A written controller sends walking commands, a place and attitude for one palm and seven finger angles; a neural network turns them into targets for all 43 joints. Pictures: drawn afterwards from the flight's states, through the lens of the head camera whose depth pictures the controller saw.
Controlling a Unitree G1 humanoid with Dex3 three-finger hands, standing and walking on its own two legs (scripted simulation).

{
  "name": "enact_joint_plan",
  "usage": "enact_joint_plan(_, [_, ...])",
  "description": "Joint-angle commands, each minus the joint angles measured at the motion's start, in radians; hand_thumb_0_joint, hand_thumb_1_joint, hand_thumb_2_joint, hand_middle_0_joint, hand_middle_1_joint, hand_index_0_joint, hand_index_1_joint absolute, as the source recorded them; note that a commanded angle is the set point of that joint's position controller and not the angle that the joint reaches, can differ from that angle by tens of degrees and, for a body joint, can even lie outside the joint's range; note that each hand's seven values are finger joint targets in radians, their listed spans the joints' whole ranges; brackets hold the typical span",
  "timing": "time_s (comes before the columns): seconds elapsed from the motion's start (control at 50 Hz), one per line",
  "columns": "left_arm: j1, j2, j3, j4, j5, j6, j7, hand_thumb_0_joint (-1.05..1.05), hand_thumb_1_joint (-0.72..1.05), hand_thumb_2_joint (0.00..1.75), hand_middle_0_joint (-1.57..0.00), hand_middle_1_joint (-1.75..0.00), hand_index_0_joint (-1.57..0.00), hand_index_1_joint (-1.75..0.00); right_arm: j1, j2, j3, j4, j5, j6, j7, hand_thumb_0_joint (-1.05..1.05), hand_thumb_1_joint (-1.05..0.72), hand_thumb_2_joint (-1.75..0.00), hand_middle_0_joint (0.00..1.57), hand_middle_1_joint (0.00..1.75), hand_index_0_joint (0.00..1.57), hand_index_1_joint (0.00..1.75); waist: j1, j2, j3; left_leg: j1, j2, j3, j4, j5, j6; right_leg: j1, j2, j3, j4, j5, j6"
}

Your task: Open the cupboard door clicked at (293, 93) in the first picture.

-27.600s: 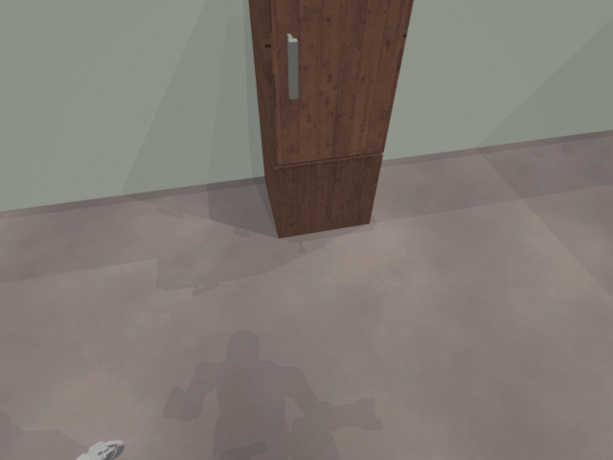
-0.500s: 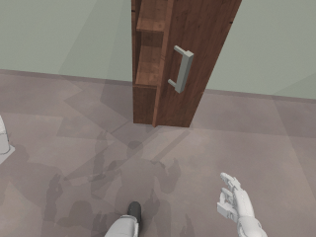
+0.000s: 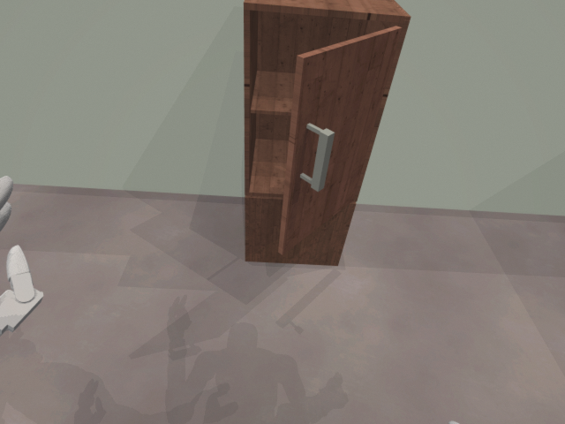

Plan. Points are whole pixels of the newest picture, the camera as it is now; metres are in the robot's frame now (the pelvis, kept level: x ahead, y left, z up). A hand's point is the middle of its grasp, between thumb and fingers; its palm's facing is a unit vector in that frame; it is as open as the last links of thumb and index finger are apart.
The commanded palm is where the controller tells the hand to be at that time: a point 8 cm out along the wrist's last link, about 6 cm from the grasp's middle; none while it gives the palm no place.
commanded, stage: stop stepping back and stand still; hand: left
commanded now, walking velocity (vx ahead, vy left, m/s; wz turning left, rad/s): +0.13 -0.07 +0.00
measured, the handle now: (314, 157) +0.71 -0.02 +0.02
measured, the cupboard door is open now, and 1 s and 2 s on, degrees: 47 47 47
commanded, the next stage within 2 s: let the arm hang, fingers relaxed in 1.60 s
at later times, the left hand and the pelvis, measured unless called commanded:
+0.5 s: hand (45, 307) +0.18 +0.27 +0.16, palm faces +0.47 -0.73 -0.49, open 7.4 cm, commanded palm +0.13 +0.30 +0.18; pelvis +0.00 -0.01 +0.00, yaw +2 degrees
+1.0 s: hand (53, 286) +0.21 +0.28 +0.15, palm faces +0.39 -0.78 -0.50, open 7.4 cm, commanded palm +0.16 +0.32 +0.18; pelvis +0.02 +0.02 +0.01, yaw +1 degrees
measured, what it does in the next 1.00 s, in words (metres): steps on the spot: left foot, then left foot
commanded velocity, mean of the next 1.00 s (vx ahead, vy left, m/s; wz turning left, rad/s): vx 0.03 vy -0.03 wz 0.00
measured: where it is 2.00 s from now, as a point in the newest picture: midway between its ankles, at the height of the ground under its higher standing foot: outside the picture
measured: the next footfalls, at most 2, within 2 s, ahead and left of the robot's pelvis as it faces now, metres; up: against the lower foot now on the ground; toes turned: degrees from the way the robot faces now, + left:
left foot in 0.04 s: +0.03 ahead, +0.14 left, +0.00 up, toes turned +4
left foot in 0.60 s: +0.05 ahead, +0.13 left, +0.00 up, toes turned +5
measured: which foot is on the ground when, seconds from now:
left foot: up 0.00-0.02, down 0.04-0.28, up 0.30-0.58, down 0.60-1.00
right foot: down 0.00-1.00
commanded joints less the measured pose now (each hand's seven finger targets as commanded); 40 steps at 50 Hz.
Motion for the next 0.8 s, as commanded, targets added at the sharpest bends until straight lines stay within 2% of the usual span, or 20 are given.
enact_joint_plan(0.0, [-0.194,0.143,0.057,-0.162,-0.008,-0.045,0.041,0.00,0.90,0.90,-0.20,-0.30,-0.20,-0.30,-0.153,-0.128,-0.040,-0.190,-0.002,-0.089,-0.027,0.00,-0.90,-0.90,0.20,0.30,0.20,0.30,-0.045,0.286,0.052,0.269,0.112,-0.205,-0.424,-0.086,0.086,-0.160,-0.024,0.089,0.126,-0.198,-0.007])
enact_joint_plan(0.02, [-0.213,0.161,0.068,-0.228,-0.001,-0.055,0.042,0.00,0.90,0.90,-0.20,-0.30,-0.20,-0.30,-0.163,-0.125,-0.039,-0.212,0.005,-0.082,-0.015,0.00,-0.90,-0.90,0.20,0.30,0.20,0.30,-0.044,0.387,0.066,0.312,0.246,-0.409,-0.441,0.033,0.137,-0.283,0.031,0.007,0.266,-0.216,0.026])
enact_joint_plan(0.06, [-0.164,0.213,0.123,-0.237,-0.002,-0.063,0.023,0.00,0.90,0.90,-0.20,-0.30,-0.20,-0.30,-0.171,-0.087,-0.033,-0.181,-0.007,-0.083,0.005,0.00,-0.90,-0.90,0.20,0.30,0.20,0.30,-0.058,0.259,0.091,0.248,0.266,-0.425,-0.473,0.169,0.164,-0.293,0.019,0.041,0.384,-0.230,0.033])
enact_joint_plan(0.08, [-0.156,0.251,0.158,-0.295,-0.005,-0.064,0.017,0.00,0.90,0.90,-0.20,-0.30,-0.20,-0.30,-0.171,-0.087,-0.038,-0.180,-0.010,-0.089,0.015,0.00,-0.90,-0.90,0.20,0.30,0.20,0.30,-0.052,0.241,0.077,0.232,0.259,-0.416,-0.459,0.202,0.164,-0.273,0.014,0.052,0.392,-0.207,0.033])
enact_joint_plan(0.12, [-0.042,0.185,0.121,-0.304,-0.008,-0.046,0.013,0.00,0.90,0.90,-0.20,-0.30,-0.20,-0.30,-0.193,-0.084,-0.034,-0.194,0.002,-0.086,0.038,0.00,-0.90,-0.90,0.20,0.30,0.20,0.30,-0.042,0.237,0.086,0.170,0.223,-0.270,-0.422,0.282,0.151,-0.183,0.012,0.030,0.301,-0.110,0.038])
enact_joint_plan(0.2, [0.053,0.196,0.155,-0.258,-0.021,-0.031,0.018,0.00,0.90,0.90,-0.20,-0.30,-0.20,-0.30,-0.215,-0.085,-0.025,-0.213,0.005,-0.052,0.042,0.00,-0.90,-0.90,0.20,0.30,0.20,0.30,-0.031,0.260,0.070,-0.044,0.159,-0.115,-0.344,0.057,0.085,0.137,0.060,-0.037,0.037,-0.055,0.030])
enact_joint_plan(0.22, [0.053,0.202,0.166,-0.218,-0.021,-0.024,0.020,0.00,0.90,0.90,-0.20,-0.30,-0.20,-0.30,-0.221,-0.079,-0.025,-0.217,0.007,-0.039,0.041,0.00,-0.90,-0.90,0.20,0.30,0.20,0.30,-0.027,0.188,0.072,-0.131,0.131,-0.085,-0.284,-0.057,0.065,0.221,0.040,0.010,-0.012,-0.081,0.012])
enact_joint_plan(0.24, [0.035,0.215,0.173,-0.180,-0.016,-0.015,0.021,0.00,0.90,0.90,-0.20,-0.30,-0.20,-0.30,-0.228,-0.069,-0.028,-0.222,0.006,-0.024,0.038,0.00,-0.90,-0.90,0.20,0.30,0.20,0.30,-0.022,0.025,0.096,-0.223,0.049,-0.031,-0.096,-0.167,0.030,0.228,-0.056,0.226,-0.135,-0.190,-0.049])
enact_joint_plan(0.26, [0.016,0.228,0.179,-0.165,-0.020,0.000,0.025,0.00,0.90,0.90,-0.20,-0.30,-0.20,-0.30,-0.225,-0.065,-0.034,-0.233,0.010,-0.014,0.034,0.00,-0.90,-0.90,0.20,0.30,0.20,0.30,-0.025,-0.169,0.096,-0.281,-0.050,0.009,0.162,-0.181,-0.003,0.165,-0.254,0.572,-0.302,-0.333,-0.146])
enact_joint_plan(0.28, [-0.028,0.209,0.167,-0.135,-0.027,0.004,0.030,0.00,0.90,0.90,-0.20,-0.30,-0.20,-0.30,-0.244,-0.076,-0.035,-0.224,0.010,-0.012,0.034,0.00,-0.90,-0.90,0.20,0.30,0.20,0.30,-0.022,-0.133,0.117,-0.280,-0.042,-0.048,0.343,-0.170,-0.009,0.088,-0.345,0.674,-0.363,-0.309,-0.178])
enact_joint_plan(0.34, [-0.010,0.181,0.154,-0.052,-0.026,-0.024,0.019,0.00,0.90,0.90,-0.20,-0.30,-0.20,-0.30,-0.196,-0.064,-0.027,-0.184,0.008,-0.005,0.040,0.00,-0.90,-0.90,0.20,0.30,0.20,0.30,-0.054,-0.022,0.076,-0.197,-0.012,-0.068,0.382,0.025,-0.027,0.048,-0.251,0.403,-0.303,-0.100,-0.103])
enact_joint_plan(0.4, [-0.079,0.173,0.115,-0.102,-0.020,-0.041,0.015,0.00,0.90,0.90,-0.20,-0.30,-0.20,-0.30,-0.242,-0.063,-0.018,-0.200,0.010,-0.013,0.025,0.00,-0.90,-0.90,0.20,0.30,0.20,0.30,-0.041,-0.062,0.077,-0.074,-0.016,-0.011,0.183,0.041,-0.020,0.008,-0.212,0.235,-0.301,-0.009,-0.085])
enact_joint_plan(0.44, [-0.087,0.161,0.092,-0.136,-0.015,-0.043,0.023,0.00,0.90,0.90,-0.20,-0.30,-0.20,-0.30,-0.248,-0.064,-0.016,-0.204,0.006,-0.031,0.017,0.00,-0.90,-0.90,0.20,0.30,0.20,0.30,-0.024,-0.067,0.077,-0.007,-0.034,0.024,0.020,0.030,-0.003,0.033,-0.192,0.212,-0.303,-0.013,-0.077])
enact_joint_plan(0.5, [-0.077,0.168,0.092,-0.230,-0.013,-0.047,0.041,0.00,0.90,0.90,-0.20,-0.30,-0.20,-0.30,-0.232,-0.071,-0.020,-0.208,0.000,-0.052,0.014,0.00,-0.90,-0.90,0.20,0.30,0.20,0.30,-0.012,0.016,0.040,0.113,-0.047,0.039,-0.220,0.093,0.013,0.105,-0.182,0.208,-0.268,0.031,-0.058])
enact_joint_plan(0.54, [-0.050,0.172,0.106,-0.248,-0.019,-0.047,0.047,0.00,0.90,0.90,-0.20,-0.30,-0.20,-0.30,-0.215,-0.087,-0.029,-0.218,0.001,-0.052,0.014,0.00,-0.90,-0.90,0.20,0.30,0.20,0.30,-0.015,0.083,0.032,0.202,-0.003,-0.038,-0.352,0.170,0.029,0.103,-0.133,0.187,-0.188,0.068,-0.010])
enact_joint_plan(0.58, [-0.035,0.192,0.127,-0.268,-0.018,-0.045,0.050,0.00,0.90,0.90,-0.20,-0.30,-0.20,-0.30,-0.226,-0.114,-0.043,-0.231,0.010,-0.035,0.015,0.00,-0.90,-0.90,0.20,0.30,0.20,0.30,-0.006,0.188,0.025,0.224,0.116,-0.177,-0.373,0.308,0.061,0.082,-0.059,0.125,-0.096,0.108,0.036])
enact_joint_plan(0.6, [-0.033,0.193,0.133,-0.278,-0.019,-0.047,0.048,0.00,0.90,0.90,-0.20,-0.30,-0.20,-0.30,-0.237,-0.113,-0.041,-0.241,0.018,-0.030,0.019,0.00,-0.90,-0.90,0.20,0.30,0.20,0.30,0.001,0.195,0.029,0.194,0.125,-0.181,-0.354,0.370,0.064,0.102,-0.039,0.126,-0.094,0.154,0.053])
enact_joint_plan(0.64, [0.017,0.198,0.156,-0.220,-0.021,-0.040,0.038,0.00,0.90,0.90,-0.20,-0.30,-0.20,-0.30,-0.224,-0.089,-0.030,-0.233,0.019,-0.022,0.023,0.00,-0.90,-0.90,0.20,0.30,0.20,0.30,-0.018,0.221,0.029,0.139,0.075,-0.116,-0.336,0.419,0.031,0.161,-0.034,0.123,-0.094,0.270,0.023])
enact_joint_plan(0.68, [0.021,0.187,0.146,-0.210,-0.021,-0.037,0.031,0.00,0.90,0.90,-0.20,-0.30,-0.20,-0.30,-0.223,-0.092,-0.033,-0.234,0.021,-0.017,0.029,0.00,-0.90,-0.90,0.20,0.30,0.20,0.30,-0.025,0.206,0.025,0.127,0.058,-0.088,-0.317,0.445,0.009,0.193,-0.045,0.120,-0.091,0.341,0.015])
enact_joint_plan(0.78, [0.082,0.149,0.115,-0.110,-0.043,-0.011,0.017,0.00,0.90,0.90,-0.20,-0.30,-0.20,-0.30,-0.219,-0.088,-0.033,-0.243,0.030,0.000,0.038,0.00,-0.90,-0.90,0.20,0.30,0.20,0.30,-0.032,0.029,-0.013,0.147,0.033,-0.061,-0.274,0.417,-0.005,0.204,-0.081,0.143,-0.119,0.457,0.011])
